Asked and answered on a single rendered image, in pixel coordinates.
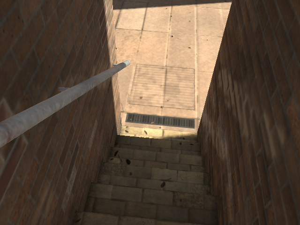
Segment stairs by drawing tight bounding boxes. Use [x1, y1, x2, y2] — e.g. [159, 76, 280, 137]
[71, 126, 218, 225]

